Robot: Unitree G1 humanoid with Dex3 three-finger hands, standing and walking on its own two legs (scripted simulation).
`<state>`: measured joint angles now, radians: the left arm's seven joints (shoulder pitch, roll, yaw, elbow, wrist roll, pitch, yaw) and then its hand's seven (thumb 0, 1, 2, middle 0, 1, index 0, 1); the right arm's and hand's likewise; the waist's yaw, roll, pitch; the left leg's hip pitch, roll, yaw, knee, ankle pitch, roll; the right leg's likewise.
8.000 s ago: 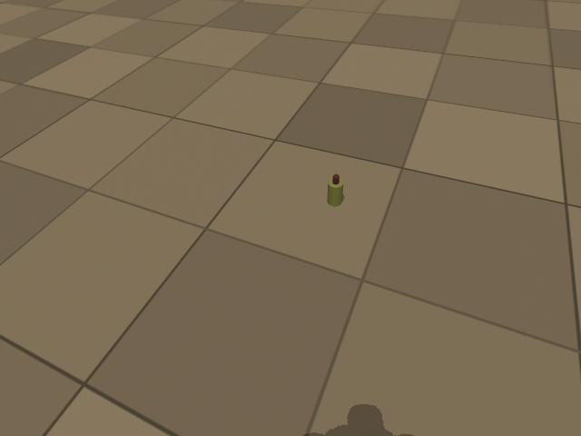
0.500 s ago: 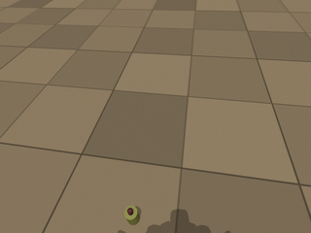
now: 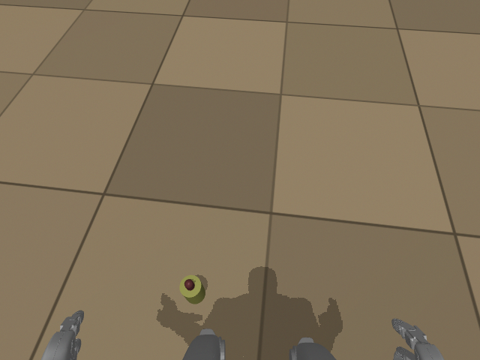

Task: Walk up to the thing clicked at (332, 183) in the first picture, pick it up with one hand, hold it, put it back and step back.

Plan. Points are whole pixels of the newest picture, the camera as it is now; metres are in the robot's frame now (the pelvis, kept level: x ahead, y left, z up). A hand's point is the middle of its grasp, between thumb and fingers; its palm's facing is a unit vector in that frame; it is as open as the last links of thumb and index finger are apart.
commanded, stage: go down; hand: left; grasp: from the side
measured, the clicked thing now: (192, 288) +0.38 +0.21 -0.61
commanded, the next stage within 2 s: none
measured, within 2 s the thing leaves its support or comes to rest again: neither
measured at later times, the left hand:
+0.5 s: hand (93, 339) +0.19 +0.33 -0.20, palm faces +0.16 -0.95 -0.25, open 17.5 cm
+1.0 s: hand (95, 311) +0.25 +0.37 -0.26, palm faces +0.18 -0.96 -0.21, open 17.1 cm
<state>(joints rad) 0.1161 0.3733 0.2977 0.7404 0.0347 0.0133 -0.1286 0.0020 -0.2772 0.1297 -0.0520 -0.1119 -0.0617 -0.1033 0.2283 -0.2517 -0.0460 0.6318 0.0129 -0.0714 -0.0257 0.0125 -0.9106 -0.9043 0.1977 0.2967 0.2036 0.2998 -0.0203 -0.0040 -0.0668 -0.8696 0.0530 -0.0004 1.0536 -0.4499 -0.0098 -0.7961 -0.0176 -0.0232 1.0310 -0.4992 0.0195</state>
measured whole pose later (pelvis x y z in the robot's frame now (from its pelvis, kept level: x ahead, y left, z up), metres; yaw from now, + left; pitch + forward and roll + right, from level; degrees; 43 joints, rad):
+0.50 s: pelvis -0.02 +0.00 -0.11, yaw +0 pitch +27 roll -3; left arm 0.04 0.50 0.49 0.70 -0.08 -0.21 -0.34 -0.01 -0.58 0.02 -0.08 -0.07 -0.09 -0.07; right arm 0.12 -0.29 -0.02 0.56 -0.02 -0.19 -0.05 0.01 -0.91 -0.90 0.20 0.30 0.21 0.30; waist -0.01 -0.03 -0.16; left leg -1.43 0.05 -0.05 1.55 -0.59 -0.02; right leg -1.33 -0.02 -0.05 1.53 -0.67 0.01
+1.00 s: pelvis -0.07 -0.01 -0.22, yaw -3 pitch +32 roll -5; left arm -0.28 0.67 0.70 0.89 -0.15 -0.35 -0.54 -0.01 -0.47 0.10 -0.05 -0.12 -0.05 -0.11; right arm 0.09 -0.31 0.02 0.67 -0.04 -0.17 -0.05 0.01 -0.88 -0.90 0.20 0.30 0.21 0.30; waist -0.01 -0.03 -0.13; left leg -1.86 0.07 -0.10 1.92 -0.62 -0.03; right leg -1.76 0.01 -0.07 1.90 -0.70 0.00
